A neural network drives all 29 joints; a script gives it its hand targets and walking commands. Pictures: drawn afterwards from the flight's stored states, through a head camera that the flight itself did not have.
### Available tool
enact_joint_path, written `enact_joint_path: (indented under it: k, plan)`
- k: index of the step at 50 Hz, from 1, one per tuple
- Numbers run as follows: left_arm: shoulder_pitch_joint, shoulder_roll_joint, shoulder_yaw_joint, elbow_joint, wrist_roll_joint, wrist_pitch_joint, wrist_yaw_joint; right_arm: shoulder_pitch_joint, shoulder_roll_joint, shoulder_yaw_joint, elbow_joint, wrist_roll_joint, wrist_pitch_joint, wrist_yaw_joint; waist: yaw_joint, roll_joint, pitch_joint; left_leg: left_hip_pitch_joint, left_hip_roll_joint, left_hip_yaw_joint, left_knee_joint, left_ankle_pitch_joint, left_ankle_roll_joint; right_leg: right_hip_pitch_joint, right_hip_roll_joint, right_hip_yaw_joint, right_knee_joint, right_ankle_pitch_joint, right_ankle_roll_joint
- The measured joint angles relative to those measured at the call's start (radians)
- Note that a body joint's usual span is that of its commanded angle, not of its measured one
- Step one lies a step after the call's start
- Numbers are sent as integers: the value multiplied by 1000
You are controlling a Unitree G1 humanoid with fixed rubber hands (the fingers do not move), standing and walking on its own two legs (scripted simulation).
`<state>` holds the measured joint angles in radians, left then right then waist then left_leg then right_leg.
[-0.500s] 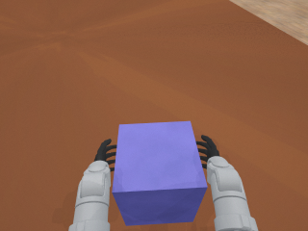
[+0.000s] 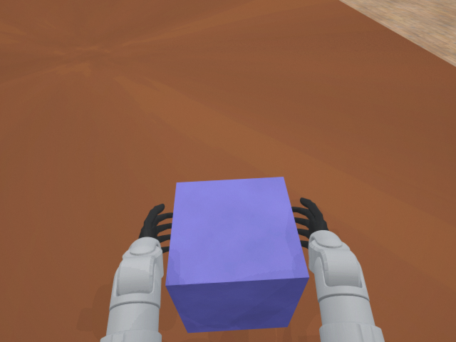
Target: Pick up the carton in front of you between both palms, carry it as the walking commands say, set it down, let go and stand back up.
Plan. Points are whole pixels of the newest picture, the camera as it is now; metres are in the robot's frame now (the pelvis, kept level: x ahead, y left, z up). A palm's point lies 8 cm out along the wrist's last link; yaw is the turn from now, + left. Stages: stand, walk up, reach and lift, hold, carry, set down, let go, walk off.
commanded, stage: carry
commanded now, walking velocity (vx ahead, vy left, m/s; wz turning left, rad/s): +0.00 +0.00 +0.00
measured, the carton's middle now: (234, 257) +0.31 +0.00 -0.04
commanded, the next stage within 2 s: hold in 0.78 s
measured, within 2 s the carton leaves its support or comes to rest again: neither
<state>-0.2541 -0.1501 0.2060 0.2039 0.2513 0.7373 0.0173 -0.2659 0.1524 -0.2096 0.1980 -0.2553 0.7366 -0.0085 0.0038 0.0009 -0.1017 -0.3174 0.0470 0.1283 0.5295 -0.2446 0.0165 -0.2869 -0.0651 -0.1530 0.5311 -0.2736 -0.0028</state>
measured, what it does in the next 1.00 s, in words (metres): stands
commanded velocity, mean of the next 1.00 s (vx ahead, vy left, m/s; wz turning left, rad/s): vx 0.00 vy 0.00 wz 0.00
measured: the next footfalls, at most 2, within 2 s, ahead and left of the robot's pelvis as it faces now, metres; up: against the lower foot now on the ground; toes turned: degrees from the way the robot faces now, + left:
none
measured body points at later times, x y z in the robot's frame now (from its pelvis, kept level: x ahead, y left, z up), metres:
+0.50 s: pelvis -0.01 -0.01 +0.00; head -0.02 -0.01 +0.45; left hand +0.30 +0.15 +0.04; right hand +0.30 -0.16 +0.03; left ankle +0.02 +0.11 -0.73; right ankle +0.00 -0.11 -0.73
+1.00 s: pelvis -0.01 -0.01 +0.01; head -0.04 -0.01 +0.46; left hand +0.29 +0.14 +0.04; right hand +0.29 -0.17 +0.04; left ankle +0.02 +0.11 -0.73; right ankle +0.00 -0.12 -0.73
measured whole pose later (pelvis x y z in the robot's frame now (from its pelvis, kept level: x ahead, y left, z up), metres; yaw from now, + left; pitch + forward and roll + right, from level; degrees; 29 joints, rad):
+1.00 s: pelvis -0.01 -0.01 +0.01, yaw -1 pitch -6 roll +0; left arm -0.27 -0.16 0.23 0.24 0.27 0.73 0.01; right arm -0.29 0.16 -0.23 0.24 -0.30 0.72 0.01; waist 0.00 0.01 0.03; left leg -0.13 0.02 0.03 0.42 -0.19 0.00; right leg -0.11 -0.01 -0.08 0.43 -0.22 -0.02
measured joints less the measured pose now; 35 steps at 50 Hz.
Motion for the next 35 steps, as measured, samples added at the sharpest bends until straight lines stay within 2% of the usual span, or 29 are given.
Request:
enact_joint_path:
  k: [35]
  plan:
    - [-9, -2, 2, 0, 12, -2, -1, -5, 1, -5, 4, -4, -9, 0, -3, 19, 17, -13, 5, -12, -21, 32, -10, -15, 7, -5, -8, 20, -13]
